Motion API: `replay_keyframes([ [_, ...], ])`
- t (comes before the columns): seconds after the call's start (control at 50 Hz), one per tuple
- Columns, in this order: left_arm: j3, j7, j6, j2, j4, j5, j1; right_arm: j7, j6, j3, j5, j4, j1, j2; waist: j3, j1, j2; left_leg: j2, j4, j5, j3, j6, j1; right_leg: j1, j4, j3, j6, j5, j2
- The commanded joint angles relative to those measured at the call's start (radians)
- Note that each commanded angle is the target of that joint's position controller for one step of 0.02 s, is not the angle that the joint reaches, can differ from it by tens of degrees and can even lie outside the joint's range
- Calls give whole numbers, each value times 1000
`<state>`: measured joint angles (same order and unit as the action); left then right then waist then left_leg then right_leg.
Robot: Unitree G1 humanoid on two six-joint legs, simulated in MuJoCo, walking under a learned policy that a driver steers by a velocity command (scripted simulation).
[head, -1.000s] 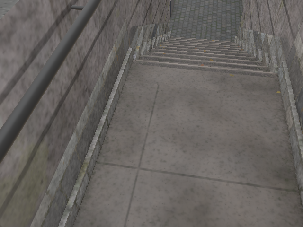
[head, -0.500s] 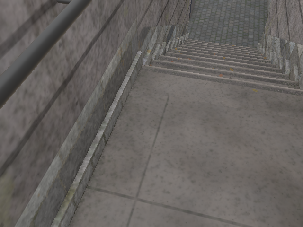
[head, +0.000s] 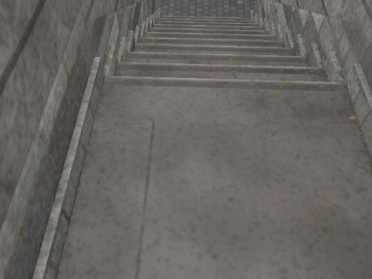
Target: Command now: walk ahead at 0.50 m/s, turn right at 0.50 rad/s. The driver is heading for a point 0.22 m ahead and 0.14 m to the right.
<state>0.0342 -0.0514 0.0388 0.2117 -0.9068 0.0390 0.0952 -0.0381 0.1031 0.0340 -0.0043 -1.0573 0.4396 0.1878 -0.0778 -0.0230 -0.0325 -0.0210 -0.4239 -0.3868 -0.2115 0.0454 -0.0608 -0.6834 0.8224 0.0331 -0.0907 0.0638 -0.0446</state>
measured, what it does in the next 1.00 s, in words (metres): walks ahead: right foot, then left foot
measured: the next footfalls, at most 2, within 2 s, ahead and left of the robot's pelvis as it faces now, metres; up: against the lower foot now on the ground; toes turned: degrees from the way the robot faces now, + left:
right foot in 0.12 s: +0.25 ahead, -0.08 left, +0.00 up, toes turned -6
left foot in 0.62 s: +0.26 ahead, +0.09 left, +0.00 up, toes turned -7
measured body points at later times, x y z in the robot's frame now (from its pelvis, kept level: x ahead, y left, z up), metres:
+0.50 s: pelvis +0.19 -0.05 +0.01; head +0.20 -0.07 +0.46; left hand +0.25 +0.18 -0.13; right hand +0.20 -0.27 -0.15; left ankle +0.25 +0.11 -0.70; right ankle +0.21 -0.08 -0.73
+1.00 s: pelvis +0.22 -0.04 +0.01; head +0.22 -0.04 +0.46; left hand +0.25 +0.19 -0.15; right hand +0.18 -0.24 -0.15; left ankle +0.22 +0.09 -0.73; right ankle +0.21 -0.08 -0.73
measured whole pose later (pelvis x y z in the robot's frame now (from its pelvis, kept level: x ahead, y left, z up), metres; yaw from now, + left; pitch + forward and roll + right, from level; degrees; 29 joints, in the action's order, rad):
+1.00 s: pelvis +0.22 -0.04 +0.01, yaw -8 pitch -2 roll +0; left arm 0.01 0.03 0.02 0.16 -1.13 0.01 0.27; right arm -0.05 0.01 -0.03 0.01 -1.13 0.30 0.11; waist -0.03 -0.01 0.00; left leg 0.01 -0.41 -0.25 -0.01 -0.01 -0.12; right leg -0.13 0.38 0.02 -0.12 0.21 0.11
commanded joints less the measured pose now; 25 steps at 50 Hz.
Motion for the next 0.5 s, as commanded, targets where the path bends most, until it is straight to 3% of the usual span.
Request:
replay_keyframes([
  [0.02,-11,-24,-10,-9,88,13,-40,-17,-2,19,-1,70,-6,141,20,29,114,302,84,934,74,42,-32,134,-83,62,-34,-14,43],
  [0.04,-8,-24,-5,9,104,8,-50,-21,-5,17,-5,75,-9,144,29,34,127,291,63,1004,47,26,3,163,-113,71,-52,18,65],
  [0.06,-10,-23,-7,14,107,6,-55,-24,-8,16,17,56,11,144,17,48,130,287,14,1125,30,23,9,222,-145,88,-77,46,97],
  [0.08,-2,-18,-1,28,86,14,31,-21,-12,21,19,55,9,150,63,89,136,278,-122,1202,13,34,27,309,-174,83,-94,54,124],
  [0.1,10,-8,9,42,45,9,166,-20,-15,24,17,57,-1,168,127,138,137,278,-299,1169,16,50,-11,459,-223,62,-117,28,148],
  [0.12,24,5,18,69,15,19,264,-13,-15,28,1,65,-24,180,157,205,90,248,-533,947,-13,43,-143,641,-338,22,-135,-88,126],
  [0.14,46,19,27,166,7,29,242,9,-18,7,-1,80,69,66,231,118,-137,129,-881,-115,-31,13,-371,854,-256,-279,-192,-583,-173],
  [0.16,69,34,12,232,11,-9,320,17,-32,17,-30,109,125,103,427,132,-146,12,-1109,-220,128,-3,-524,1008,-307,-640,-349,-698,-367],
  [0.18,60,51,8,206,18,-22,253,14,-41,17,-10,120,27,108,318,112,-1,53,-1071,-110,213,0,-547,850,-381,-535,-311,-652,-330],
  [0.2,42,56,11,148,18,-25,171,12,-42,13,2,132,-16,89,166,80,9,70,-988,-67,209,-3,-551,689,-422,-428,-270,-609,-288],
  [0.22,27,56,17,100,13,-27,129,4,-48,8,12,126,-25,69,97,38,48,100,-897,-41,224,-6,-509,579,-460,-345,-222,-596,-230],
  [0.24,18,57,21,69,12,-38,120,4,-67,10,30,105,0,74,76,14,32,108,-821,-37,225,-12,-438,499,-487,-285,-193,-629,-210],
  [0.26,15,56,23,57,5,-29,115,6,-89,16,47,81,38,80,74,-4,25,93,-785,-11,209,-13,-371,448,-499,-241,-162,-663,-182],
  [0.32,13,48,49,80,-11,-17,120,23,-113,12,31,71,33,42,136,-33,-6,67,-650,69,209,-25,-295,443,-502,-145,-111,-794,-136],
  [0.34,7,46,45,76,-23,-20,136,26,-115,6,21,66,29,21,160,-26,-20,66,-599,83,211,-36,-290,472,-504,-133,-86,-752,-124],
  [0.38,5,53,36,85,-35,-24,146,26,-119,6,17,70,-35,37,150,-15,-49,62,-505,109,212,-51,-292,477,-522,-133,-55,-598,-109],
  [0.44,-4,65,22,78,-42,-22,155,10,-131,-7,21,67,-121,24,127,19,-61,60,-374,116,210,-72,-289,488,-571,-177,-42,-285,-110],
  [0.5,-9,73,10,74,-68,-21,198,1,-137,-18,15,54,-151,17,92,41,-56,60,-280,77,217,-81,-260,490,-584,-224,-52,-124,-125],
])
